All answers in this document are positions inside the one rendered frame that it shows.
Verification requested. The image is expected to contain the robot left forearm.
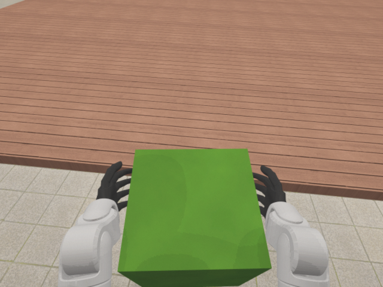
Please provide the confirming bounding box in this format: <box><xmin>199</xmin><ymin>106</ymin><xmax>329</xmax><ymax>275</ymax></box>
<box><xmin>58</xmin><ymin>199</ymin><xmax>121</xmax><ymax>287</ymax></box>

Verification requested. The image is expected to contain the robot right hand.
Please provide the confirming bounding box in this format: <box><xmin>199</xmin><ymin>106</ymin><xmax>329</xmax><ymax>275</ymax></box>
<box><xmin>253</xmin><ymin>165</ymin><xmax>286</xmax><ymax>219</ymax></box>

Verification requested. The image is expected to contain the robot left hand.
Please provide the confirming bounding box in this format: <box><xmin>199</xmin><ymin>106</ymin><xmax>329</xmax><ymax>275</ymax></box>
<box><xmin>96</xmin><ymin>161</ymin><xmax>133</xmax><ymax>212</ymax></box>

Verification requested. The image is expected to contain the carton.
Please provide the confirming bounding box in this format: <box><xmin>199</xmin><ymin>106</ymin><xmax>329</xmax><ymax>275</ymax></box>
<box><xmin>117</xmin><ymin>149</ymin><xmax>272</xmax><ymax>287</ymax></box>

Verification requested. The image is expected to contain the robot right forearm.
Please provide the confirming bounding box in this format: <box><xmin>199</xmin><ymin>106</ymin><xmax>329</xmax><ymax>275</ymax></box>
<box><xmin>265</xmin><ymin>201</ymin><xmax>330</xmax><ymax>287</ymax></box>

